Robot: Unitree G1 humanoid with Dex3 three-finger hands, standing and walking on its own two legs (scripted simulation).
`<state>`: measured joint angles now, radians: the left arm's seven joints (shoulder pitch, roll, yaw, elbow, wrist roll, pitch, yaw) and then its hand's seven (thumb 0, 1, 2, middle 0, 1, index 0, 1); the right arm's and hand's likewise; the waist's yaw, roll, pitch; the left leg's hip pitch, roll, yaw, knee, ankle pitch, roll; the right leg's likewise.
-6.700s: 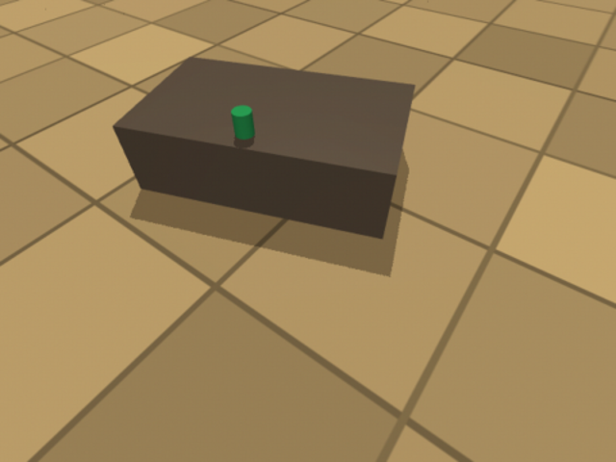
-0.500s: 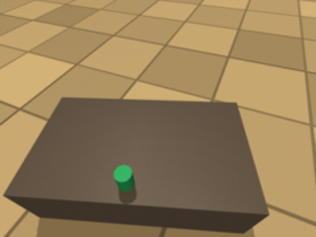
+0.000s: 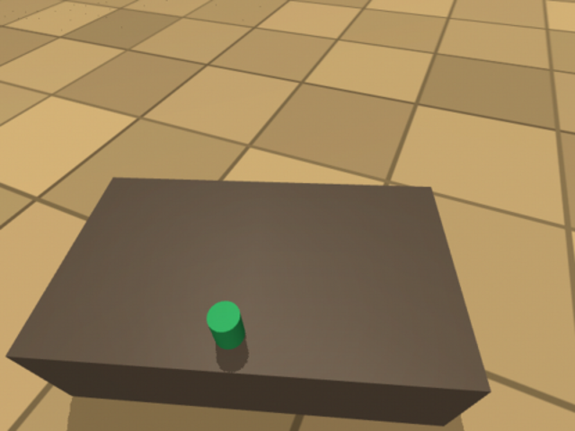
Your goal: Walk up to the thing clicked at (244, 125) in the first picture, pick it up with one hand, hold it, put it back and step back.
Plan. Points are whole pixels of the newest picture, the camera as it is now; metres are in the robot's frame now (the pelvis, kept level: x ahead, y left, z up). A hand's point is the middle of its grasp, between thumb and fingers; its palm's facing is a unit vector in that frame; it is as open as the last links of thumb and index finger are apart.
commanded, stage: stand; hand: left
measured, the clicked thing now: (226, 325) +0.44 +0.19 -0.37
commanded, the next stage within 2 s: go down in 0.36 s
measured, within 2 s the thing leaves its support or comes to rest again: neither
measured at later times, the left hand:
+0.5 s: hand out of the picture +0.09 +0.25 -0.15, palm faces +0.01 -0.94 -0.34, open 7.4 cm
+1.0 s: hand out of the picture +0.16 +0.26 -0.15, palm faces +0.05 -0.95 -0.31, open 15.7 cm
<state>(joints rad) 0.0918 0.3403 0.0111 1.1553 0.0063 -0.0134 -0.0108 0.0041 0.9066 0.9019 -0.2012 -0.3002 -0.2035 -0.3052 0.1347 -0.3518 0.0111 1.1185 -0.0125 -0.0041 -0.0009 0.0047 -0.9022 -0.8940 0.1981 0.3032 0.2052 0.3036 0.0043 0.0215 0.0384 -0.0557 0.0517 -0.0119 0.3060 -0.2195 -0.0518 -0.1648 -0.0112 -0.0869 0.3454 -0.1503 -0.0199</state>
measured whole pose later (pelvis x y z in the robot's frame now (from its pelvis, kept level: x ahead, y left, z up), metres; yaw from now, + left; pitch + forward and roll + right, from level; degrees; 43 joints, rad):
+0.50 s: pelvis +0.00 +0.00 +0.00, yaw +0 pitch -1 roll +0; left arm 0.10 0.34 0.02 1.12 -0.01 -0.01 0.00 0.00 0.90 0.89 -0.19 -0.29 -0.19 -0.30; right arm 0.15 -0.35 0.01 1.08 0.00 0.00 -0.01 0.01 -0.91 -0.90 0.20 0.30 0.21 0.30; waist 0.00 0.02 0.03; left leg -0.08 0.05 -0.01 0.32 -0.23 -0.05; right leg -0.18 -0.01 -0.08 0.36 -0.16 -0.02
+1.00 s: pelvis +0.00 +0.03 -0.02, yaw -1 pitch +6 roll -1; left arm 0.11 0.28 0.13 0.66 0.02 0.31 0.00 0.00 -0.15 0.11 -0.06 -0.02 -0.06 -0.03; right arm 0.23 -0.24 0.00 0.68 0.03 -0.11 -0.06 0.01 -0.93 -0.90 0.20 0.30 0.20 0.30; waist -0.02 0.01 -0.03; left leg -0.36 0.03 0.01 0.62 -0.37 -0.01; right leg -0.45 -0.04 -0.05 0.59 -0.25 0.01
